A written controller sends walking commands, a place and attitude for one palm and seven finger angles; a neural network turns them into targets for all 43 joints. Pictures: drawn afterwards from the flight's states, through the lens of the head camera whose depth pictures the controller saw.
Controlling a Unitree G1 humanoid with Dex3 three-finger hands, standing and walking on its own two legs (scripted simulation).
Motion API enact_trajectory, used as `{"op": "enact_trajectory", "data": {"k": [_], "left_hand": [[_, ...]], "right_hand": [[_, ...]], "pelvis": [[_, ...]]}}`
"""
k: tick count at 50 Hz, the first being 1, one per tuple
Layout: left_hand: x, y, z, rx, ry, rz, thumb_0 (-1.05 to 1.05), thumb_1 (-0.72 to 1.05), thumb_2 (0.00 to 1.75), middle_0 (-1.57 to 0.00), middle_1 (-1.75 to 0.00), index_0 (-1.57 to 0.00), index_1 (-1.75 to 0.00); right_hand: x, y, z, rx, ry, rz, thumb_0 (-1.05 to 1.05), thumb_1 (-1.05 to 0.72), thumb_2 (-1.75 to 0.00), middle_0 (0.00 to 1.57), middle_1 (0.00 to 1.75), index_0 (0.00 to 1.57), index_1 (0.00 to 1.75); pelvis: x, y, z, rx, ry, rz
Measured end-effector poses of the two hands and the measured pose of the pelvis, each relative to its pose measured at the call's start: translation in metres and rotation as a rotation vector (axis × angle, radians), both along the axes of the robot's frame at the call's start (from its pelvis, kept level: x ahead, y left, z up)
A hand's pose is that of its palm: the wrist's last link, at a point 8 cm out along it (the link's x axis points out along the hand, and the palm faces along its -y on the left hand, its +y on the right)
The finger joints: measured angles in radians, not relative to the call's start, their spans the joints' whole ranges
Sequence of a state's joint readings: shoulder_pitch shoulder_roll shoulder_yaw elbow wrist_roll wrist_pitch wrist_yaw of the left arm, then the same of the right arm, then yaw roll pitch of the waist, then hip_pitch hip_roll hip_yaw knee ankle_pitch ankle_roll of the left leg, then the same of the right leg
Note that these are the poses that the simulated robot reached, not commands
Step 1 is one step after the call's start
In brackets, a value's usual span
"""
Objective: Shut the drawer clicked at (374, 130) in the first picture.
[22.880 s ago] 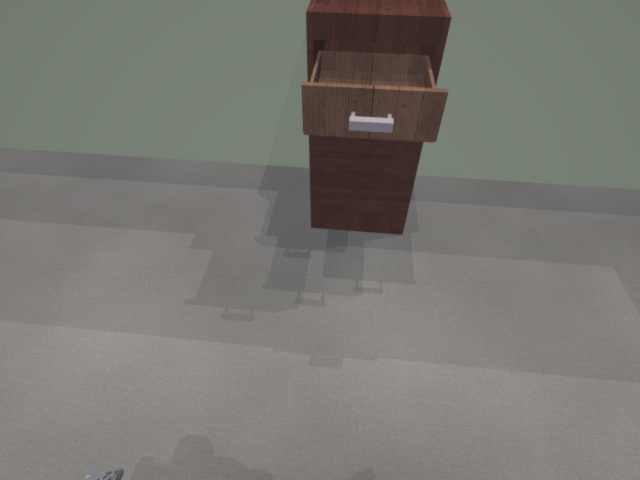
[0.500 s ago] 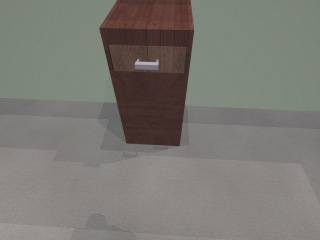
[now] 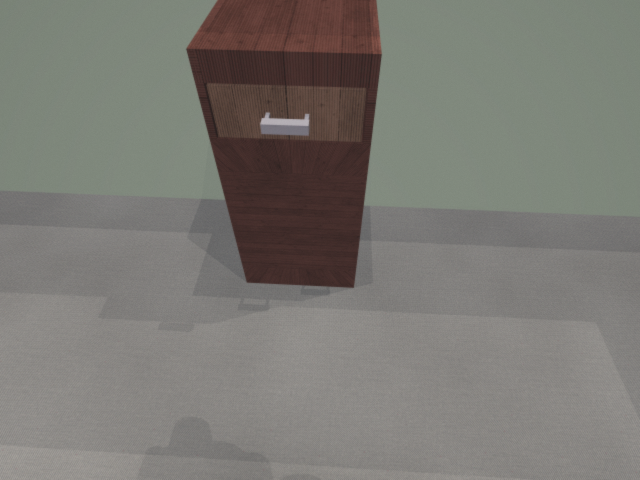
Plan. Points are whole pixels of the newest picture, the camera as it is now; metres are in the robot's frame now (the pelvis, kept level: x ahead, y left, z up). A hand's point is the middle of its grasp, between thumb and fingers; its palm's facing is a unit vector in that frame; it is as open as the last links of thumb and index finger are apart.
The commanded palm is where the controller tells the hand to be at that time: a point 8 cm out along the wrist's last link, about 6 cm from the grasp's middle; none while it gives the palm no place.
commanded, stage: look to check the result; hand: left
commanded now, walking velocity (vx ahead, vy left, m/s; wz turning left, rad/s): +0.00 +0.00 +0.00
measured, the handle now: (286, 121) +0.86 +0.13 -0.04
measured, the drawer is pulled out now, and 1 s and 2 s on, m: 0.00 0.00 0.00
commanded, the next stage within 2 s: stand and wait in 0.44 s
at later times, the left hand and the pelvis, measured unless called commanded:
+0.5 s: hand out of the picture +0.01 +0.16 -0.17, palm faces +0.06 -0.98 -0.19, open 7.4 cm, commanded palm none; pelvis +0.01 -0.01 +0.00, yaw +0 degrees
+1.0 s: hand out of the picture +0.01 +0.15 -0.17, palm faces +0.06 -0.98 -0.20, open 7.4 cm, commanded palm none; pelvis +0.02 -0.02 +0.00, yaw +0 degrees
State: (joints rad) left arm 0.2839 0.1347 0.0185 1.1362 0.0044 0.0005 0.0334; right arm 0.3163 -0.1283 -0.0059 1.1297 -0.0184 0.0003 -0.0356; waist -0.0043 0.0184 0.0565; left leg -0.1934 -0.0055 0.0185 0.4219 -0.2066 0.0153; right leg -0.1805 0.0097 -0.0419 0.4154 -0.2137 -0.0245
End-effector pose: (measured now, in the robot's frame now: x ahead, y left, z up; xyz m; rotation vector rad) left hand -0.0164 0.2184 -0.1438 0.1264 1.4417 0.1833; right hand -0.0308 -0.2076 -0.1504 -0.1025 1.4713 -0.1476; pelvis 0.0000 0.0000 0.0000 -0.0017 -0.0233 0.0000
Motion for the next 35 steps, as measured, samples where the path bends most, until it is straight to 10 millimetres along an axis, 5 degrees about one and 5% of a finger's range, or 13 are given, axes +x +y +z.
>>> {"op": "enact_trajectory", "data": {"k": [17,35], "left_hand": [[0.018,-0.013,0.000,-0.005,-0.030,0.005,0.01,0.91,0.90,-0.20,-0.30,-0.20,-0.30],[0.023,-0.016,0.001,0.003,-0.025,0.005,0.01,0.91,0.90,-0.20,-0.30,-0.20,-0.30]], "right_hand": [[0.028,-0.007,-0.001,0.003,-0.037,0.020,0.00,-0.91,-0.90,0.20,0.30,0.20,0.30],[0.031,-0.015,-0.001,0.000,-0.026,0.015,0.00,-0.91,-0.90,0.20,0.30,0.20,0.30]], "pelvis": [[0.011,-0.008,0.001,0.002,-0.004,0.006],[0.018,-0.015,0.001,0.003,-0.004,0.004]]}}
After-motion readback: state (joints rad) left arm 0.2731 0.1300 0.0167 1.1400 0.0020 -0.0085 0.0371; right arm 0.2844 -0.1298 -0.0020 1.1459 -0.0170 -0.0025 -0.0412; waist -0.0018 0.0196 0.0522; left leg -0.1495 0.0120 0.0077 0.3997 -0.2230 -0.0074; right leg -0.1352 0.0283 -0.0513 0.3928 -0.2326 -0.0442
